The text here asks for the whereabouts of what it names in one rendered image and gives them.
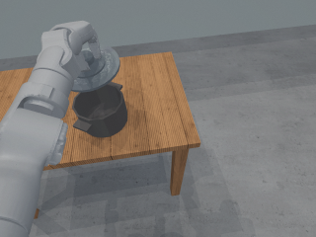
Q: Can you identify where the robot left hand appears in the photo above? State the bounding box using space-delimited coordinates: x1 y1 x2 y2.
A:
49 21 102 72

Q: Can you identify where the robot left forearm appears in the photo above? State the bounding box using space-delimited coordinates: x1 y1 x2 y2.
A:
0 26 83 141

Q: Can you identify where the pot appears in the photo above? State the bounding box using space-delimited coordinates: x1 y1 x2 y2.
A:
72 81 127 138

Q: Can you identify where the lid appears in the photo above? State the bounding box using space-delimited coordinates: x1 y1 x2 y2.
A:
71 43 120 93

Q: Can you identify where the robot left upper arm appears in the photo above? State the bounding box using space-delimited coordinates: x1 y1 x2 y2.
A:
0 107 68 237

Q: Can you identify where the table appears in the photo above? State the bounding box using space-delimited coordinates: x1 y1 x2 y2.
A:
0 51 201 219

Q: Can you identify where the knob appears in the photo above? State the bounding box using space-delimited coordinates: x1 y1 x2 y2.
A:
82 50 95 66

